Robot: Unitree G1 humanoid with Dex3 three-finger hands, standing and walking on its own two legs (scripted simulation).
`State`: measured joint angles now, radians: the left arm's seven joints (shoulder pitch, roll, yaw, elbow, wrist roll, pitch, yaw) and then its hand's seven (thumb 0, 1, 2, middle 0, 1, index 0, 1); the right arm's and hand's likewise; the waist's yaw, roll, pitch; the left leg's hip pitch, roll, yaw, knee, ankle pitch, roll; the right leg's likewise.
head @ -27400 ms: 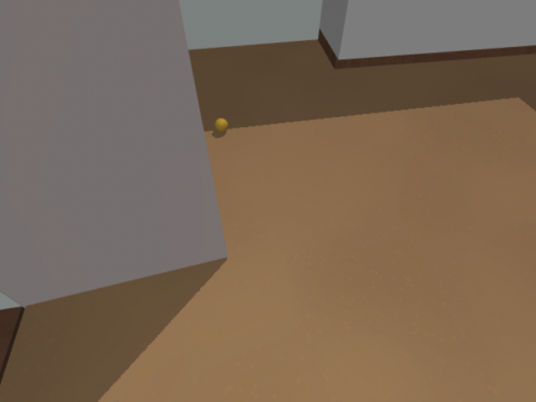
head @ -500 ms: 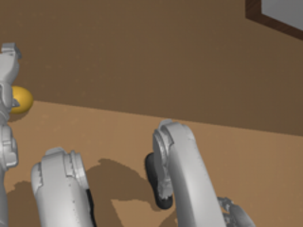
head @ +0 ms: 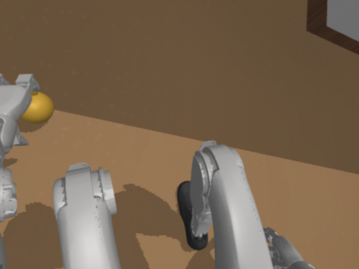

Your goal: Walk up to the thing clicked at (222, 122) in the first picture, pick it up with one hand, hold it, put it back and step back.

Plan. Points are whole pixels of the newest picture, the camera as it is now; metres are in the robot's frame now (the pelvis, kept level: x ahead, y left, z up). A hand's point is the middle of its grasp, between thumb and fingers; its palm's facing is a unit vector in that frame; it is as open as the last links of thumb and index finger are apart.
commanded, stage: rest palm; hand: left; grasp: from above
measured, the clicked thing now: (35, 107) +0.48 +0.29 -0.27
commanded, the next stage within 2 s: close in 1.40 s
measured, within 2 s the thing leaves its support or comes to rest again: neither
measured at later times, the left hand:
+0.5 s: hand (32, 108) +0.47 +0.28 -0.25, palm faces -0.49 -0.13 -0.86, open 13.7 cm
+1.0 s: hand (37, 114) +0.46 +0.28 -0.25, palm faces -0.44 -0.08 -0.90, open 13.8 cm
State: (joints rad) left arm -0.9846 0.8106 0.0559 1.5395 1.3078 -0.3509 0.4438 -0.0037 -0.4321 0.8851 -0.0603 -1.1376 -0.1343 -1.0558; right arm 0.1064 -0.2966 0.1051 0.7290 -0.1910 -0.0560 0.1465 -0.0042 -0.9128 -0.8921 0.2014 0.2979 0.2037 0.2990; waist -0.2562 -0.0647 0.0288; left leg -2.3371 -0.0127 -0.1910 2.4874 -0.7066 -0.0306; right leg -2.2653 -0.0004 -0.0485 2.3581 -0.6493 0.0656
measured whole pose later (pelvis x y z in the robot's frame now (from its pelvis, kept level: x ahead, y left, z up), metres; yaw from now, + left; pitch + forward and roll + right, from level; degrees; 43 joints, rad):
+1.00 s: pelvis +0.00 +0.01 -0.01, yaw -5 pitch +29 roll -14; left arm -1.06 0.91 0.08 1.79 1.37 -0.24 0.70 0.00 -0.45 0.95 -0.07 -1.06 -0.10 -1.02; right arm 0.07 -0.33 0.23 0.72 -0.29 -0.21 0.27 0.00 -0.91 -0.90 0.20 0.30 0.20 0.30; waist -0.37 -0.11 0.11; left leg -2.36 0.00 -0.25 2.57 -0.74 -0.01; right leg -2.26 0.03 -0.09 2.38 -0.64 0.07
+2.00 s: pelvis +0.00 +0.01 -0.01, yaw -5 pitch +29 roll -15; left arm -1.12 0.97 0.13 1.80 1.31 -0.16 0.69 0.00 -0.43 0.93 -0.08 -1.07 -0.10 -1.04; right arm 0.08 -0.36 0.26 0.68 -0.28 -0.26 0.29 0.00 -0.90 -0.90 0.20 0.30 0.20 0.30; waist -0.41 -0.12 0.16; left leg -2.36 0.00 -0.26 2.56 -0.74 0.00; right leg -2.25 0.03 -0.11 2.35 -0.64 0.08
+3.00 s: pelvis +0.00 +0.01 +0.00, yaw -5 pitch +30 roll -14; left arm -1.05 0.96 0.13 1.73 1.23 -0.18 0.57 -0.02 -0.05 0.73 -0.35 -1.04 -0.47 -0.98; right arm 0.13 -0.34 0.26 0.67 -0.26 -0.21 0.28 0.00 -0.91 -0.90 0.20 0.30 0.20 0.30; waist -0.38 -0.09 0.15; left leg -2.34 0.00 -0.26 2.54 -0.74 -0.02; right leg -2.25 0.03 -0.11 2.34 -0.64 0.08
